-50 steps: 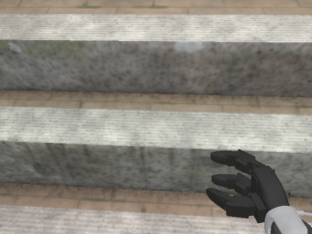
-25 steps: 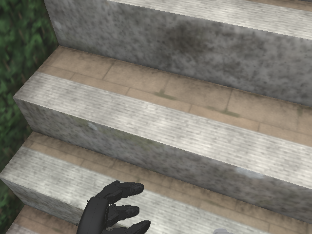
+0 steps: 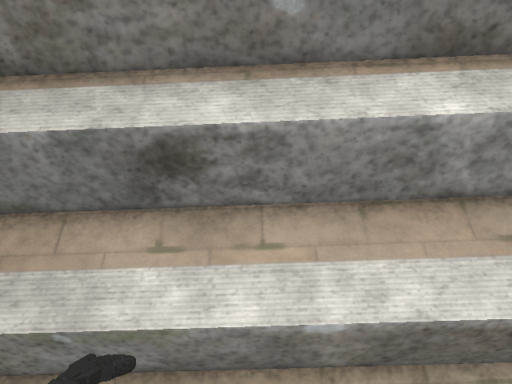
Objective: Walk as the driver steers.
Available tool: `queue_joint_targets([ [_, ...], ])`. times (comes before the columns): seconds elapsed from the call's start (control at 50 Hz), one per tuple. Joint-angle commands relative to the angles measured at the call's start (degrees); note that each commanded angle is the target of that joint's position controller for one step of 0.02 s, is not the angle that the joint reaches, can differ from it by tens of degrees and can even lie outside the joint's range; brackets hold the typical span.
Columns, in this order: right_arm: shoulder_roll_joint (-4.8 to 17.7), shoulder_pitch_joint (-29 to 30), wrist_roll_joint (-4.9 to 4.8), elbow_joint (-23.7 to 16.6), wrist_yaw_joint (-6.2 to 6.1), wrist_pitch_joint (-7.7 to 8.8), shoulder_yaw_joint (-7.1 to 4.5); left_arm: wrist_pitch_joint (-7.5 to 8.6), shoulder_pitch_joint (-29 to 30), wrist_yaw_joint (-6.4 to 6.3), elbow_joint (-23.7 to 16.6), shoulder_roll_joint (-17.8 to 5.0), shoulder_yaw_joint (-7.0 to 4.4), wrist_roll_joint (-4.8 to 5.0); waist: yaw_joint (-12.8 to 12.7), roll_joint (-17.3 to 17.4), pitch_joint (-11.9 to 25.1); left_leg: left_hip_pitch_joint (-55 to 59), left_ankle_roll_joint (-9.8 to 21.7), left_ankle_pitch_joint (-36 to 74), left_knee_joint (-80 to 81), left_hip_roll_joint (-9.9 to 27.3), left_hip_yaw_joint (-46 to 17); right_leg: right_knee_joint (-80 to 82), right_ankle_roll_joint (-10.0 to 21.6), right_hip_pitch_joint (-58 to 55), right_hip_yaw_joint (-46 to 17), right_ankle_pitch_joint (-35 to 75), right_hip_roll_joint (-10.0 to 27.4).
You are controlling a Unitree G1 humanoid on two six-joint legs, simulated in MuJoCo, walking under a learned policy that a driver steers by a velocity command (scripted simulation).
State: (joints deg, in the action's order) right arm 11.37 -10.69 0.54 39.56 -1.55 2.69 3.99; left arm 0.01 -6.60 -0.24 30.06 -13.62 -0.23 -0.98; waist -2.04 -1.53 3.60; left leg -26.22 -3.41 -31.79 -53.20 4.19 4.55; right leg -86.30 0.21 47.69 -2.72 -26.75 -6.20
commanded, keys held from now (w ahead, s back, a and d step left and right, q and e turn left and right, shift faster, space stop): w+e+shift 0.18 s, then w+shift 0.10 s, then w+q+shift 0.72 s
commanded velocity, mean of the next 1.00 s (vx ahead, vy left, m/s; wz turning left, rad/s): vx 0.85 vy -0.03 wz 0.11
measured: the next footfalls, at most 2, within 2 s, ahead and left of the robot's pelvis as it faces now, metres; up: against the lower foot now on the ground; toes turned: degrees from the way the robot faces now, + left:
right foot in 0.04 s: +0.05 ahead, -0.06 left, +0.01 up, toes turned -4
left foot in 0.32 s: -0.01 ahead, +0.15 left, +0.00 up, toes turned -22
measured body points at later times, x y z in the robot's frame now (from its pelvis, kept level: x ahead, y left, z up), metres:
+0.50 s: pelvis -0.03 +0.03 -0.04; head -0.01 +0.01 +0.41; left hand +0.34 +0.04 +0.04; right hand -0.13 -0.19 -0.17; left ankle -0.05 +0.16 -0.69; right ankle -0.05 -0.08 -0.66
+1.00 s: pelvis -0.17 +0.06 -0.17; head -0.20 +0.15 +0.27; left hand +0.18 +0.07 -0.03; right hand -0.33 -0.02 -0.30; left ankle -0.22 +0.13 -0.91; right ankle -0.19 -0.09 -0.75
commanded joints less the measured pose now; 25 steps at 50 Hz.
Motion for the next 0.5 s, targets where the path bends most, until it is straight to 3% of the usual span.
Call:
queue_joint_targets([
  [0.02,2.0,22.0,-0.56,-12.7,-0.51,1.28,-1.08,-1.51,-32.7,1.95,10.4,-3.0,-1.56,0.22,-16.8,-9.8,3.8,-20.5,8.4,8.9,-16.8,-2.8,0.6,58.5,7.8,-43.9,4.9,16.4,4.8],
  [0.04,-2.7,16.9,1.39,-13.8,0.53,1.13,0.29,-1.24,-23.9,2.10,11.6,2.0,0.35,-1.17,-8.3,-11.3,-4.2,-27.3,7.6,-0.7,-34.9,-5.5,2.4,59.6,8.9,-39.4,5.8,18.4,3.9],
  [0.06,-4.9,13.3,3.31,-17.4,2.41,1.85,0.38,0.65,-18.0,2.09,7.8,0.9,1.45,-3.03,-1.3,-13.2,-2.0,-34.6,4.1,5.2,-54.1,-9.2,-1.1,45.7,11.6,-41.8,-6.6,29.7,2.7],
  [0.08,-3.4,8.1,2.73,-20.6,4.24,3.06,0.71,1.48,-11.7,0.94,3.8,-3.2,0.52,-2.18,4.0,-14.8,9.5,-37.4,2.0,7.2,-56.8,-8.7,-11.7,43.3,17.3,-44.7,-27.0,36.5,8.5],
  [0.1,0.9,5.2,2.66,-19.6,5.25,3.57,0.06,1.52,-7.0,-0.22,-0.5,-6.1,-0.50,-1.03,4.5,-7.1,11.4,-36.5,0.9,9.9,-58.2,-6.8,-14.6,49.2,18.3,-40.4,-36.2,24.4,13.5],
  [0.12,2.4,6.0,2.19,-18.9,4.79,2.67,-0.20,1.97,-6.5,-0.72,-2.1,-7.0,-0.75,-0.50,3.3,0.4,7.8,-35.4,-0.1,11.9,-57.5,-5.1,-14.8,52.0,17.9,-32.8,-40.0,15.1,15.7],
  [0.14,2.3,6.2,1.94,-19.3,3.98,1.71,0.05,2.89,-7.5,-0.85,-2.2,-6.8,-0.28,0.05,3.3,4.4,3.9,-34.2,-0.7,12.0,-56.0,-4.9,-13.7,53.4,18.2,-27.8,-39.7,13.0,16.2],
  [0.18,4.2,2.6,1.98,-18.5,1.75,-0.46,-0.98,3.75,-3.5,-1.56,-2.8,-6.3,0.55,-0.90,6.2,3.7,2.6,-26.2,-0.9,14.6,-56.3,-6.3,-11.0,52.3,17.6,-18.2,-35.3,13.1,13.8],
  [0.2,5.4,-1.0,2.03,-17.2,0.85,-1.41,-1.68,3.83,-1.0,-1.71,-3.5,-5.8,1.24,-1.90,8.2,2.8,3.7,-20.5,-0.6,16.7,-56.1,-7.1,-9.4,50.3,17.3,-13.4,-32.2,12.8,13.1],
  [0.22,5.5,-4.6,1.93,-16.2,-0.15,-2.00,-2.19,3.68,3.8,-2.15,-5.5,-5.7,1.95,-2.30,10.4,0.9,4.5,-13.6,0.6,13.9,-59.5,-7.1,-10.9,49.3,16.8,-5.8,-31.8,17.2,13.6],
  [0.24,6.4,-10.8,1.17,-13.6,-0.77,-2.35,-2.74,3.77,7.1,-2.10,-7.2,-4.5,2.89,-2.52,13.3,2.5,5.3,-7.6,1.4,14.1,-55.3,-7.0,-10.7,45.9,15.2,-1.6,-29.0,15.2,12.5],
  [0.26,7.5,-17.4,2.22,-10.3,-1.70,-2.88,-3.07,3.31,12.1,-1.52,-9.1,-4.2,3.26,-2.56,16.3,2.0,5.7,2.5,3.6,14.1,-40.3,-7.0,-7.3,44.1,10.2,3.1,-20.6,20.8,8.4],
  [0.28,8.4,-22.5,2.65,-6.3,-2.36,-3.95,-3.52,2.63,12.1,-0.97,-9.3,-2.7,3.65,-2.66,16.3,-0.6,3.9,5.4,3.3,20.5,-24.9,-8.1,1.3,41.2,6.5,3.3,-13.8,17.8,5.1],
  [0.3,8.2,-25.8,4.12,-3.1,-2.67,-4.55,-3.32,1.73,14.4,-0.95,-10.6,-0.4,4.24,-2.85,16.2,-0.7,2.7,12.9,6.8,24.3,-3.9,-7.1,3.0,36.2,0.8,6.5,-4.8,16.4,0.2],
  [0.32,4.2,-22.7,5.21,-2.4,-1.29,-4.18,-1.68,2.07,16.7,-1.15,-10.4,4.1,5.78,-3.13,16.5,5.2,-0.8,10.8,9.7,36.8,12.2,-5.7,6.5,21.9,-3.2,8.0,2.8,-1.1,-3.7],
  [0.34,-1.8,-19.2,5.06,0.1,0.00,-2.89,-0.17,2.27,18.6,-0.36,-11.4,8.4,7.25,-2.93,14.0,11.5,-4.5,5.5,13.6,49.3,23.5,-1.0,1.1,-1.0,-2.4,7.7,7.4,-8.4,-3.1],
  [0.36,-0.1,-12.6,2.22,-5.6,0.45,1.62,-0.80,2.38,15.3,0.20,-17.3,4.2,6.72,-4.34,7.5,24.9,-3.2,-1.3,19.3,69.9,20.0,3.1,-26.2,-18.3,-3.9,1.8,-0.2,-21.0,-2.2],
  [0.38,-0.6,1.0,0.26,-10.6,0.49,3.58,-0.20,2.33,3.4,1.54,-16.2,1.8,5.53,-1.84,-4.0,14.3,-1.5,1.7,18.5,61.2,14.1,6.6,-36.3,-13.2,-4.0,9.0,-9.5,-22.8,2.9],
  [0.4,1.8,0.1,0.16,-11.1,-0.01,3.35,-1.31,1.68,-0.9,2.40,-11.4,-1.1,4.69,-1.96,-3.5,4.4,2.1,1.5,17.9,50.9,10.5,4.3,-34.5,-16.7,-5.8,4.8,-3.1,-10.8,2.1],
  [0.42,4.5,-7.4,-2.74,-9.8,-1.94,3.29,-3.04,2.00,7.0,2.39,-13.7,-1.5,5.58,-3.77,1.5,-0.6,-1.0,-8.8,11.8,34.5,4.2,3.6,-37.2,-8.6,-2.9,1.9,-14.6,-11.7,10.0],
  [0.44,5.1,-14.3,-2.45,-6.5,-2.63,2.88,-2.94,2.40,13.8,2.36,-15.8,2.4,6.43,-4.24,3.6,-6.3,-1.4,-6.7,10.7,35.7,6.7,2.2,-33.1,-1.3,-2.4,1.4,-9.6,-7.7,9.4],
  [0.46,4.1,-16.2,-2.21,-4.6,-3.05,2.86,-2.79,2.82,16.5,2.49,-17.2,6.1,7.75,-3.80,3.9,-4.4,-0.1,-10.7,11.0,36.0,4.4,0.3,-33.7,6.9,-2.1,-5.1,-6.7,-5.3,8.7],
  [0.48,6.5,-17.4,-1.89,-3.5,-3.64,2.88,-3.48,1.54,14.1,2.61,-16.3,5.4,7.05,-2.64,3.9,-4.1,2.0,-8.3,11.1,35.5,4.3,-0.4,-37.3,13.4,-3.0,-8.8,-5.2,-3.0,7.2],
  [0.5,7.7,-14.5,-1.71,-4.1,-3.67,3.11,-3.71,1.05,11.1,1.96,-14.7,3.9,6.27,-1.26,2.2,-1.9,5.3,-9.2,11.3,38.2,1.3,-0.6,-37.5,21.7,-1.7,-15.0,-5.9,-4.8,7.2],
])
Keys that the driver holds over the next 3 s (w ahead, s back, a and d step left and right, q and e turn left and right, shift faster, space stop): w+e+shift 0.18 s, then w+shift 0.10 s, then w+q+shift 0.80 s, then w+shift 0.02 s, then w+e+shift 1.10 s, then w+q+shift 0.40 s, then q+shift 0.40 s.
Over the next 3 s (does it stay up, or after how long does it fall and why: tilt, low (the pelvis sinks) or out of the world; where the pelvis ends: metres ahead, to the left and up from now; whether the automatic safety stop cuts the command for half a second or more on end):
stays up -0.28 -0.05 -0.23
